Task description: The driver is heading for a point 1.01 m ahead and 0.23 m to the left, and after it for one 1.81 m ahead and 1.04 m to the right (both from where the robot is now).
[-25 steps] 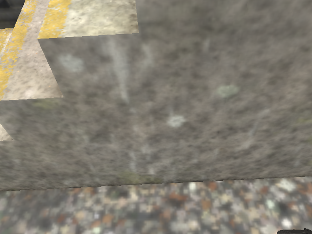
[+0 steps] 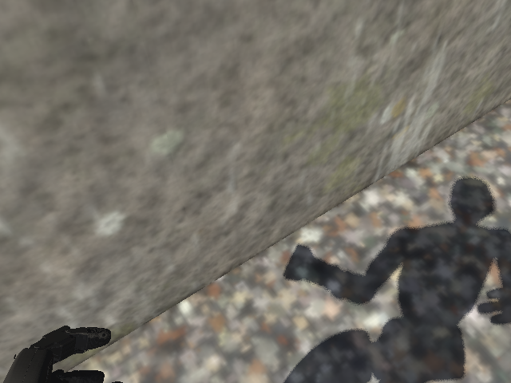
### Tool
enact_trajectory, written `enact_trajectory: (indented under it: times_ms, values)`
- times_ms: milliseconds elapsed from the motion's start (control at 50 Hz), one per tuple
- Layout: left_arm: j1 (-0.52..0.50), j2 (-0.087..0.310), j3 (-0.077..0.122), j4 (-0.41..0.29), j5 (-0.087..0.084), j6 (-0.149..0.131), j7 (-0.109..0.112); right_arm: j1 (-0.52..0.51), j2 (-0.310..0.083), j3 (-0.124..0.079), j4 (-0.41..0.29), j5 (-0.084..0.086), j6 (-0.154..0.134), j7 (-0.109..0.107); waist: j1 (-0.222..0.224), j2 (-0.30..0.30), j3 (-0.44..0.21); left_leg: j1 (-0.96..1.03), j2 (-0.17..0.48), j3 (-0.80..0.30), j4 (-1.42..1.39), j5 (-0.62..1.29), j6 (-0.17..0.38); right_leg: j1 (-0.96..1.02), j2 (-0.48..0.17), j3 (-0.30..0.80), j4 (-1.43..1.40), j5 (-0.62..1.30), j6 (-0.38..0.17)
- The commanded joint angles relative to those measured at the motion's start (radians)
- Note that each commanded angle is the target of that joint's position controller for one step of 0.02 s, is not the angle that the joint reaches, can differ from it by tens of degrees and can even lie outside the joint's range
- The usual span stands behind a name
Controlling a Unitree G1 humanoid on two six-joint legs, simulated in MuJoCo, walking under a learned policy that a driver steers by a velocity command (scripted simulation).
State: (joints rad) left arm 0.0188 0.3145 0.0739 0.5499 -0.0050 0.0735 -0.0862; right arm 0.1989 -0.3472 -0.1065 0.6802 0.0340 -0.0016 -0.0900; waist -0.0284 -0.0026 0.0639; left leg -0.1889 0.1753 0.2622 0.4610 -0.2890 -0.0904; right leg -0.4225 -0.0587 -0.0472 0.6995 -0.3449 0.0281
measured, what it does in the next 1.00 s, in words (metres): steps to the right, turning left: right foot, then left foot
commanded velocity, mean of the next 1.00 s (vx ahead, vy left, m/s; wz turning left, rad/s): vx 0.04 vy -0.06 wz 0.55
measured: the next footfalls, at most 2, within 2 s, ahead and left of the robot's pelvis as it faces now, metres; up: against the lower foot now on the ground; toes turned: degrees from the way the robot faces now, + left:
right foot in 0.04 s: +0.05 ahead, -0.13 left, +0.00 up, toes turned -4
left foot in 0.54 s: +0.06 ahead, -0.02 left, +0.00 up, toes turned +19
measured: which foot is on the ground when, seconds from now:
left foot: down 0.00-0.04, up 0.06-0.52, down 0.54-0.82, up 0.84-1.00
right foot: up 0.00-0.02, down 0.04-0.56, up 0.58-0.80, down 0.82-1.00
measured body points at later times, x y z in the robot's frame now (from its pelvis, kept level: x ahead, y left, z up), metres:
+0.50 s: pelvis +0.04 -0.13 -0.01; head +0.08 -0.09 +0.44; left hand +0.18 +0.16 -0.12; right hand +0.19 -0.39 -0.10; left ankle +0.03 -0.03 -0.72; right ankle +0.01 -0.13 -0.73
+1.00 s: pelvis +0.05 -0.19 +0.01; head +0.10 -0.19 +0.46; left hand -0.07 +0.10 -0.08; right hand +0.37 -0.33 -0.08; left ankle -0.05 -0.03 -0.61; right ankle +0.14 -0.29 -0.73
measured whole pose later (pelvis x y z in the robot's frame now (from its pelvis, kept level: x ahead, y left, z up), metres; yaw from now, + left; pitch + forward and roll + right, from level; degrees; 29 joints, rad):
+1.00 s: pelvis +0.05 -0.19 +0.01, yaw +39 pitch +1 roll +2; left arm 0.28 0.29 0.07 0.74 0.00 -0.02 0.09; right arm 0.18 -0.41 -0.10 0.55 -0.02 0.06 0.05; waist -0.02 0.05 0.08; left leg -0.67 -0.08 -0.19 1.30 -0.30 -0.01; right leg -0.24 -0.07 -0.01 0.44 -0.21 0.03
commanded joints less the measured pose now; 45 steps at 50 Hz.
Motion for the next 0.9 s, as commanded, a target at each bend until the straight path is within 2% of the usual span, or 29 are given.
enact_trajectory:
  times_ms: [20, 40, 60, 80, 100, 120, 140, 200, 240, 300, 400, 460, 520, 540, 560, 580, 600, 620, 640, 660, 680, 720, 760, 800, 820, 840, 860, 880, 900]
  values:
    - [0.167, 0.070, 0.027, -0.031, 0.014, -0.006, -0.033, 0.021, -0.276, -0.080, -0.001, 0.011, 0.006, -0.050, 0.112, 0.100, -0.145, 0.155, 0.272, -0.210, 0.058, 0.693, 0.221, 0.115, 0.002, 0.029, -0.240, -0.001, -0.070]
    - [0.287, 0.132, 0.052, 0.023, 0.015, -0.012, -0.018, 0.034, -0.217, -0.061, 0.007, 0.005, 0.000, -0.044, 0.166, -0.010, -0.214, -0.048, 0.110, -0.099, 0.277, 0.593, 0.152, 0.442, 0.066, 0.048, -0.329, 0.335, -0.117]
    - [0.320, 0.299, 0.082, 0.035, 0.044, -0.014, -0.011, 0.047, -0.076, -0.016, -0.049, -0.055, -0.004, -0.037, 0.133, -0.379, -0.253, -0.528, -0.106, -0.045, 0.573, -0.258, 0.069, 0.757, -0.167, 0.396, -0.289, 0.692, -0.295]
    - [0.310, 0.247, 0.061, 0.020, 0.055, -0.029, 0.010, -0.011, -0.094, -0.010, -0.026, -0.048, -0.012, -0.023, 0.161, -0.316, -0.264, -0.592, -0.141, -0.151, 0.811, -0.410, 0.067, 0.634, -0.243, 0.398, -0.339, 0.787, -0.428]
    - [0.270, 0.194, 0.038, 0.034, 0.034, -0.039, 0.028, 0.002, -0.131, -0.018, -0.010, -0.026, -0.011, -0.010, 0.118, -0.194, -0.221, -0.543, -0.099, -0.194, 0.819, -0.359, 0.099, 0.532, -0.229, 0.284, -0.344, 0.803, -0.400]
    - [0.208, 0.163, 0.031, 0.034, 0.022, -0.045, 0.042, 0.032, -0.127, -0.018, 0.013, -0.024, -0.010, 0.002, 0.068, -0.105, -0.192, -0.501, -0.080, -0.206, 0.756, -0.291, 0.099, 0.479, -0.187, 0.201, -0.339, 0.734, -0.344]
    - [0.157, 0.143, 0.028, 0.034, 0.019, -0.044, 0.056, 0.046, -0.128, -0.017, 0.039, -0.043, -0.005, 0.000, 0.047, -0.072, -0.171, -0.489, -0.078, -0.203, 0.728, -0.219, 0.078, 0.458, -0.156, 0.153, -0.349, 0.681, -0.306]
    - [0.092, 0.068, -0.001, 0.019, 0.059, -0.060, 0.069, 0.145, -0.122, -0.011, 0.088, -0.038, 0.008, -0.010, 0.028, -0.086, -0.153, -0.379, -0.116, -0.225, 0.729, -0.079, 0.033, 0.362, -0.137, 0.057, -0.426, 0.575, -0.296]
    - [0.070, 0.045, -0.012, 0.027, 0.063, -0.065, 0.079, 0.138, -0.097, 0.004, 0.073, -0.040, 0.010, -0.015, 0.023, -0.112, -0.112, -0.372, -0.101, -0.241, 0.613, -0.018, 0.029, 0.352, -0.129, 0.026, -0.454, 0.504, -0.255]
    - [0.064, 0.057, -0.008, 0.031, 0.052, -0.061, 0.106, 0.121, -0.084, 0.018, 0.041, -0.035, 0.011, 0.002, 0.029, -0.099, -0.077, -0.336, -0.077, -0.215, 0.497, -0.005, 0.046, 0.347, -0.141, 0.002, -0.472, 0.557, -0.218]
    - [0.074, 0.099, 0.017, 0.043, 0.031, -0.044, 0.129, 0.123, -0.066, 0.028, -0.015, -0.017, 0.029, 0.046, 0.018, 0.015, -0.067, -0.365, -0.036, -0.207, 0.456, -0.088, 0.088, 0.439, -0.218, -0.017, -0.422, 0.880, -0.185]
    - [0.007, 0.133, 0.040, 0.017, 0.036, -0.025, 0.149, 0.159, -0.060, 0.026, -0.039, -0.011, 0.032, 0.051, -0.030, 0.026, -0.095, -0.295, -0.054, -0.176, 0.411, -0.109, 0.112, 0.439, -0.207, -0.074, -0.351, 1.150, -0.127]
    - [-0.131, 0.148, 0.058, -0.039, 0.029, -0.016, 0.158, 0.384, -0.113, 0.003, 0.020, -0.015, 0.051, 0.053, -0.141, -0.042, -0.180, -0.030, -0.123, -0.132, 0.221, -0.084, 0.173, 0.352, -0.132, -0.155, -0.150, 1.420, -0.010]
    - [-0.173, 0.131, 0.054, -0.046, 0.010, -0.016, 0.157, 0.471, -0.127, -0.012, 0.047, -0.008, 0.051, 0.049, -0.203, 0.018, -0.184, 0.078, -0.147, -0.161, 0.034, 0.070, 0.220, 0.297, -0.077, -0.163, 0.014, 1.278, 0.024]
    - [-0.177, 0.078, 0.040, -0.068, -0.002, -0.021, 0.149, 0.475, -0.152, -0.027, 0.048, -0.007, 0.046, 0.042, -0.196, 0.231, -0.162, 0.225, -0.048, -0.382, -0.039, 0.364, 0.309, 0.053, 0.008, -0.107, 0.234, 0.420, 0.036]
    - [-0.126, 0.038, 0.039, -0.106, 0.020, -0.027, 0.139, 0.324, -0.218, -0.024, 0.006, -0.026, 0.023, 0.040, -0.053, 0.491, -0.122, 0.214, 0.148, -0.835, -0.066, 0.589, 0.522, -0.233, 0.197, 0.071, 0.608, -0.365, 0.137]
    - [-0.065, 0.065, 0.034, -0.096, 0.016, -0.053, 0.109, 0.113, -0.202, -0.020, -0.086, -0.042, -0.009, 0.040, 0.018, 0.369, -0.179, 0.070, 0.210, -0.931, -0.122, 0.489, 0.515, -0.205, 0.132, 0.327, 0.732, -0.375, 0.104]
    - [0.010, 0.106, 0.044, -0.074, 0.012, -0.067, 0.081, -0.035, -0.178, -0.019, -0.127, -0.012, -0.018, 0.038, 0.099, 0.198, -0.121, -0.035, 0.156, -0.799, -0.138, 0.378, 0.427, -0.153, 0.097, 0.317, 0.672, -0.286, 0.062]
    - [0.018, 0.079, 0.038, -0.057, 0.027, -0.070, 0.070, -0.099, -0.173, -0.024, -0.144, 0.013, -0.003, 0.040, 0.127, 0.026, -0.067, -0.089, 0.043, -0.654, -0.162, 0.271, 0.331, -0.118, 0.111, 0.193, 0.479, -0.191, 0.028]
    - [-0.036, 0.049, 0.031, -0.062, 0.048, -0.074, 0.071, -0.093, -0.191, -0.034, -0.148, 0.019, 0.010, 0.028, 0.099, -0.022, -0.029, -0.097, 0.008, -0.613, -0.143, 0.282, 0.298, -0.118, 0.142, 0.116, 0.343, -0.108, 0.035]
    - [-0.076, 0.008, 0.020, -0.064, 0.052, -0.076, 0.066, -0.069, -0.196, -0.037, -0.145, 0.004, 0.022, 0.010, 0.070, -0.033, -0.053, -0.098, -0.026, -0.589, -0.112, 0.326, 0.277, -0.059, 0.159, 0.095, 0.241, -0.067, 0.045]
    - [-0.072, -0.043, -0.002, -0.057, 0.027, -0.078, 0.061, -0.036, -0.186, -0.039, -0.143, -0.025, 0.035, 0.005, 0.029, 0.055, -0.109, -0.089, -0.068, -0.575, -0.067, 0.332, 0.255, 0.061, 0.173, 0.090, 0.041, -0.091, 0.058]
    - [-0.011, -0.004, 0.010, -0.025, -0.010, -0.085, 0.070, -0.004, -0.189, -0.042, -0.146, -0.016, 0.043, 0.014, 0.010, 0.141, -0.152, -0.065, -0.063, -0.636, -0.035, 0.314, 0.246, 0.125, 0.178, 0.085, -0.111, -0.038, 0.070]
    - [0.096, 0.043, 0.033, 0.027, -0.019, -0.082, 0.077, -0.025, -0.147, -0.029, -0.164, -0.002, 0.052, 0.022, 0.047, 0.149, -0.171, -0.189, -0.106, -0.647, 0.026, 0.101, 0.186, 0.300, 0.137, 0.079, -0.318, 0.121, 0.046]
    - [0.157, 0.093, 0.049, 0.043, -0.009, -0.076, 0.085, 0.008, -0.084, -0.013, -0.162, -0.015, 0.054, 0.029, 0.046, 0.003, -0.176, -0.368, -0.191, -0.551, 0.222, -0.189, 0.128, 0.443, -0.044, 0.242, -0.373, 0.090, -0.028]
    - [0.123, 0.190, 0.060, 0.033, 0.038, -0.069, 0.086, 0.016, -0.041, -0.001, -0.201, -0.035, 0.049, 0.037, 0.000, -0.293, -0.133, -0.593, -0.282, -0.410, 0.504, -0.365, 0.074, 0.385, -0.313, 0.617, -0.467, 0.021, -0.199]
    - [0.050, 0.174, 0.058, 0.000, 0.063, -0.084, 0.087, 0.045, -0.111, -0.016, -0.211, -0.034, 0.032, 0.053, -0.035, -0.362, -0.117, -0.602, -0.165, -0.422, 0.673, -0.331, 0.055, 0.297, -0.397, 0.717, -0.542, -0.047, -0.291]
    - [0.137, 0.156, 0.052, 0.044, 0.008, -0.106, 0.143, 0.075, -0.143, -0.020, -0.176, -0.063, 0.043, 0.110, -0.024, -0.121, -0.091, -0.668, -0.178, -0.532, 0.775, -0.186, 0.072, 0.371, -0.462, 0.776, -0.558, -0.130, -0.252]
    - [0.153, 0.157, 0.051, 0.074, -0.014, -0.118, 0.172, 0.081, -0.159, -0.033, -0.149, -0.069, 0.058, 0.130, -0.039, -0.001, -0.048, -0.678, -0.181, -0.538, 0.838, -0.133, 0.073, 0.387, -0.402, 0.606, -0.497, -0.032, -0.173]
